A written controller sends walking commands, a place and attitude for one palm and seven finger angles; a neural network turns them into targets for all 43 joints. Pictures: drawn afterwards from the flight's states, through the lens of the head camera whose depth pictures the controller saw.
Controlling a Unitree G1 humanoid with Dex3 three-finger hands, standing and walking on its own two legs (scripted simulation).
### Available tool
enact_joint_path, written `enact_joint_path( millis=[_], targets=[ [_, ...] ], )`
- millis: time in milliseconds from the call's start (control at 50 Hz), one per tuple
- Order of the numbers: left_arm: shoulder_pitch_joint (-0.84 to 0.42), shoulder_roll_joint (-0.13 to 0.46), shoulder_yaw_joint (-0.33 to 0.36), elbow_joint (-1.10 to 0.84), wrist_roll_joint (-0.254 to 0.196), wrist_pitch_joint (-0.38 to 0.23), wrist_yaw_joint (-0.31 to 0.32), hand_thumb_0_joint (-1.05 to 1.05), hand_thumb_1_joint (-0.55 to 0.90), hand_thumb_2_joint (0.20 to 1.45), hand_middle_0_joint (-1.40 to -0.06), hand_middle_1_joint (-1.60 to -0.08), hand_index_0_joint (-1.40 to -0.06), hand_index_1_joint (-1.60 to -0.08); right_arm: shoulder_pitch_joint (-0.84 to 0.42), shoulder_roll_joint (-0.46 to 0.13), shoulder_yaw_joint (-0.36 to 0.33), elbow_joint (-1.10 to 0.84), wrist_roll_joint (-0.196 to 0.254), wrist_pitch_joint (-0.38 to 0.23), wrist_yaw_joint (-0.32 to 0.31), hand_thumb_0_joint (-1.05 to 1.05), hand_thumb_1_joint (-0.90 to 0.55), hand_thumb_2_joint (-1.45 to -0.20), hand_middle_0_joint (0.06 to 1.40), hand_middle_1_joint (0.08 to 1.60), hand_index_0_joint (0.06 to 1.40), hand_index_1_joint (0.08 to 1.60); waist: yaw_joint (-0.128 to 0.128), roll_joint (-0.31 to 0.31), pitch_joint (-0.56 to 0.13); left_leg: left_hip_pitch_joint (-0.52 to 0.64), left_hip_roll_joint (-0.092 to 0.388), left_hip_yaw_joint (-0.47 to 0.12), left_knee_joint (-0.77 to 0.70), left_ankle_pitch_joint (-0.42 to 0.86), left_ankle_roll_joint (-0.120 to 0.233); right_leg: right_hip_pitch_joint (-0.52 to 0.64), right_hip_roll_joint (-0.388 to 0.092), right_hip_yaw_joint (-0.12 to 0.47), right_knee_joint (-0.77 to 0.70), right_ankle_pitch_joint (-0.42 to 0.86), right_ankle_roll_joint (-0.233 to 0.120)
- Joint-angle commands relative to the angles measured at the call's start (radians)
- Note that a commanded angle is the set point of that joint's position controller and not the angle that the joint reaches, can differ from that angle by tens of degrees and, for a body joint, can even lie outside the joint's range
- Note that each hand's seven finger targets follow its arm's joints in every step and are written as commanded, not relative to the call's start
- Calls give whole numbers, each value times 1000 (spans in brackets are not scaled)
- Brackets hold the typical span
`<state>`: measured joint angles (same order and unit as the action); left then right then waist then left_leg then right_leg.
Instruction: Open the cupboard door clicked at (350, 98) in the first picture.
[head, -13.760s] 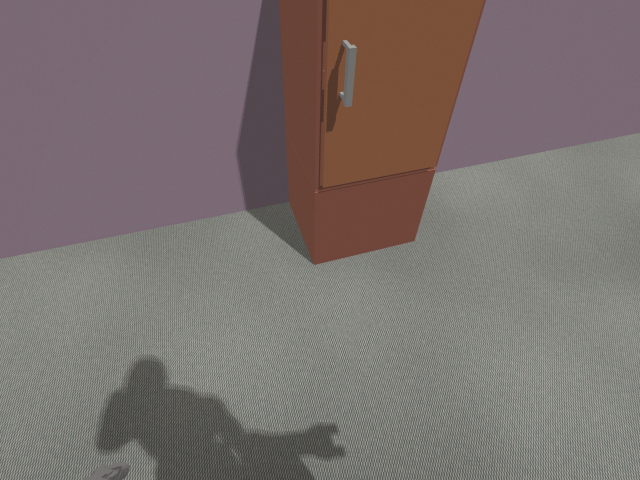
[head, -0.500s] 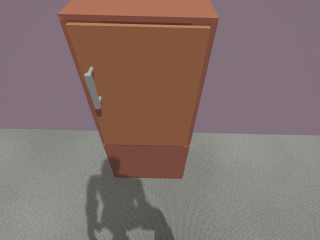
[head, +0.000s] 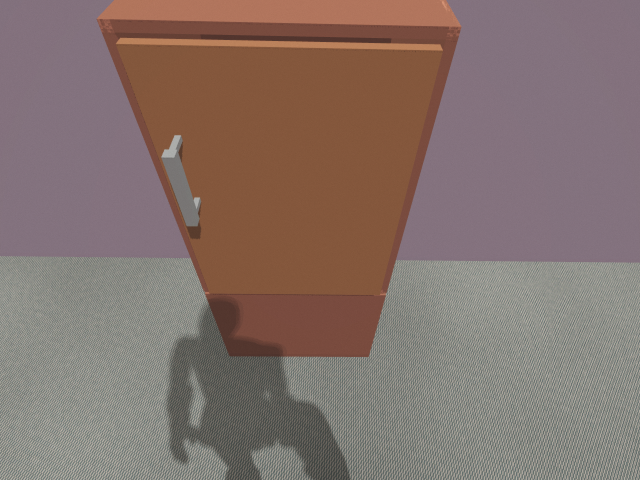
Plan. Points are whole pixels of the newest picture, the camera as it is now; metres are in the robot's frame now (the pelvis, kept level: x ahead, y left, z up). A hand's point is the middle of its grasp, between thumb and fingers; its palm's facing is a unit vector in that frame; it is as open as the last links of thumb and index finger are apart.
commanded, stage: come to a stop and stand still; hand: left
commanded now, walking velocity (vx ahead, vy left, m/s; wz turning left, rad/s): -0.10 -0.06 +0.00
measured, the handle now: (185, 182) +0.53 +0.25 +0.04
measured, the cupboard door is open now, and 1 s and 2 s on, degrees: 0 0 0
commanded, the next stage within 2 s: look again from close up in 0.88 s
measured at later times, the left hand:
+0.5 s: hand out of the picture +0.02 +0.17 -0.17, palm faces +0.04 -0.97 -0.22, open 7.4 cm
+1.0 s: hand out of the picture -0.03 +0.24 -0.15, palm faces +0.03 -0.95 -0.31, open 7.4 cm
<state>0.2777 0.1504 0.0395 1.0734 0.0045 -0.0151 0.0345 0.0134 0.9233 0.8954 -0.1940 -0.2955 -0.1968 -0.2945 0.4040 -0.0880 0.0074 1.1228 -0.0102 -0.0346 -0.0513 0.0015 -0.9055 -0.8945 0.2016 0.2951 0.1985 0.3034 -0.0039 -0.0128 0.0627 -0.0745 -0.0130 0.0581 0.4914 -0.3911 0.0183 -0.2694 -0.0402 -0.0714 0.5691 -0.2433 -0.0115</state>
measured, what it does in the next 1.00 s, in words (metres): shifts its weight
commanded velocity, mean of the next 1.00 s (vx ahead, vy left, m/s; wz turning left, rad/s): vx -0.01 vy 0.00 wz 0.00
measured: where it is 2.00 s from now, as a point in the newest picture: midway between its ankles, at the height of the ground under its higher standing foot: outside the picture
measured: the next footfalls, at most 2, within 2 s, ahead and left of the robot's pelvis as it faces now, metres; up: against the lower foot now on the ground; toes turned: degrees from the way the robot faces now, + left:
none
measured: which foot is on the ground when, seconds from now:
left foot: down 0.00-1.00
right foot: down 0.00-1.00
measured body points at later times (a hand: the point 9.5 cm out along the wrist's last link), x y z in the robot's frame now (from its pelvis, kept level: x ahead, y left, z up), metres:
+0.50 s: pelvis -0.04 -0.02 +0.00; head -0.06 -0.01 +0.45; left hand +0.02 +0.22 -0.15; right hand +0.01 -0.28 -0.14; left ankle -0.08 +0.10 -0.73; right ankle +0.02 -0.11 -0.73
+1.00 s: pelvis -0.05 +0.00 +0.01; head -0.05 +0.00 +0.46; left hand -0.04 +0.29 -0.13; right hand -0.03 -0.27 -0.14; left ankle -0.08 +0.10 -0.73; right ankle +0.02 -0.11 -0.73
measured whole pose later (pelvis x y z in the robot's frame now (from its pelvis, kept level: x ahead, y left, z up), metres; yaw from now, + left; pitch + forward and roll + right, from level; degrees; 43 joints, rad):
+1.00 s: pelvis -0.05 +0.00 +0.01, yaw +1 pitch -1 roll +0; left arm 0.26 0.29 0.01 1.06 0.01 0.00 0.01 0.01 0.90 0.90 -0.20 -0.30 -0.20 -0.29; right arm 0.28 -0.27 -0.02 1.06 -0.02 0.00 0.00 0.01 -0.90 -0.89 0.20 0.30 0.20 0.30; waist 0.00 0.01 0.02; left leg -0.15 -0.02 0.04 0.47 -0.29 0.03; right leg -0.29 -0.04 -0.08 0.45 -0.14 -0.01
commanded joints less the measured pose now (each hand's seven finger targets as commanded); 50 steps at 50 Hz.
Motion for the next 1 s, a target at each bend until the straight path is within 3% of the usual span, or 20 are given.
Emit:
enact_joint_path(
  millis=[0,40,80,140,200,220,240,260,280,320,360,400,440,480,560,620,660,800,980],
  targets=[
    [85,55,-2,-16,-2,-5,2,0,900,900,-200,-300,-200,-300,52,-97,-29,-23,1,0,-14,0,-900,-900,200,300,200,300,10,-24,-27,-113,131,-72,-92,573,3,167,-97,83,-19,578,-37],
    [60,55,-1,-28,1,1,8,0,900,900,-200,-300,-200,-300,59,-97,-33,-13,2,1,-16,0,-900,-900,200,300,200,300,8,-16,-29,-87,138,-68,-86,699,4,148,-87,70,0,580,-30],
    [50,64,3,-42,2,5,12,0,900,900,-200,-300,-200,-300,48,-104,-38,-16,2,5,-15,0,-900,-900,200,300,200,300,9,5,-62,-53,142,-59,-72,733,5,133,-88,73,4,554,-27],
    [28,70,6,-57,6,10,13,0,900,900,-200,-300,-200,-300,20,-100,-42,-24,0,10,-11,0,-900,-900,200,300,200,300,8,13,-67,-61,139,-57,-75,641,8,121,-86,88,-8,498,-29],
    [10,72,0,-58,9,11,10,0,900,900,-200,-300,-200,-300,-10,-92,-39,-22,-2,14,-4,0,-900,-900,200,300,200,300,6,-18,-55,-97,129,-61,-98,418,8,121,-93,107,-59,404,-32],
    [-15,262,-8,-129,14,10,16,0,900,900,-200,-300,-200,-300,-107,-259,-55,-137,-10,25,6,0,-900,-900,200,300,200,300,-5,-106,52,-188,98,-98,-138,408,10,95,-19,72,-27,264,-20],
    [32,171,8,-152,12,9,15,0,900,900,-200,-300,-200,-300,-103,-244,-79,-163,-13,-1,8,0,-900,-900,200,300,200,300,27,-92,-103,-169,124,-100,-35,376,35,95,-57,101,7,219,-28],
    [26,137,6,-148,14,9,18,0,900,900,-200,-300,-200,-300,-98,-196,-79,-154,-13,-3,4,0,-900,-900,200,300,200,300,8,-78,-165,-166,107,-88,3,345,35,111,-78,130,-8,278,-45],
    [24,145,-1,-159,11,10,17,0,900,900,-200,-300,-200,-300,-83,-185,-72,-153,-9,5,5,0,-900,-900,200,300,200,300,0,-17,-171,-168,85,-73,15,272,27,121,-100,159,-27,280,-57],
    [20,167,2,-181,14,7,16,0,900,900,-200,-300,-200,-300,-81,-158,-66,-172,-12,21,13,0,-900,-900,200,300,200,300,-7,-44,-130,-212,45,-41,71,102,14,82,-138,230,-119,130,-81],
    [-13,220,16,-184,14,-4,13,0,900,900,-200,-300,-200,-300,-99,-188,-74,-184,-8,23,16,0,-900,-900,200,300,200,300,-19,-39,-74,-205,41,-50,93,88,13,3,-167,273,-194,1,-105],
    [-50,252,24,-189,13,-15,10,0,900,900,-200,-300,-200,-300,-103,-225,-81,-189,-7,18,19,0,-900,-900,200,300,200,300,-29,-33,-46,-187,55,-63,74,104,20,-33,-159,265,-222,-44,-108],
    [-75,251,23,-191,13,-13,6,0,900,900,-200,-300,-200,-300,-91,-243,-80,-187,-10,17,24,0,-900,-900,200,300,200,300,-34,-37,-28,-171,66,-71,38,95,29,-62,-129,224,-234,-121,-88],
    [-95,273,28,-190,12,-13,1,0,900,900,-200,-300,-200,-300,-117,-288,-85,-195,-12,11,26,0,-900,-900,200,300,200,300,-25,33,13,-199,85,-99,-24,79,40,-70,-98,189,-215,-135,-70],
    [-86,276,24,-173,14,-5,-9,0,900,900,-200,-300,-200,-300,-152,-329,-80,-209,-17,10,31,0,-900,-900,200,300,200,300,-4,53,42,-287,108,-139,-130,-46,50,-8,-62,139,-200,-146,-38],
    [-82,272,20,-159,14,-4,-14,0,900,900,-200,-300,-200,-300,-164,-346,-76,-208,-18,7,34,0,-900,-900,200,300,200,300,4,83,15,-293,122,-158,-183,-90,51,35,-57,117,-191,-119,-28],
    [-77,281,18,-150,14,-2,-18,0,900,900,-200,-300,-200,-300,-176,-363,-76,-208,-18,10,37,0,-900,-900,200,300,200,300,9,66,20,-322,127,-167,-205,-129,49,59,-56,103,-180,-108,-18],
    [-70,299,14,-119,13,-6,-20,0,900,900,-200,-300,-200,-300,-148,-369,-69,-169,-15,16,41,0,-900,-900,200,300,200,300,-2,-24,15,-285,104,-152,-171,-89,42,38,-84,151,-233,-170,-19],
    [-61,291,0,-74,7,-17,-12,0,900,900,-200,-300,-200,-300,-144,-357,-53,-105,-7,6,40,0,-900,-900,200,300,200,300,-3,-15,-23,-216,119,-144,-178,70,36,93,-99,147,-221,-9,-24]
  ],
)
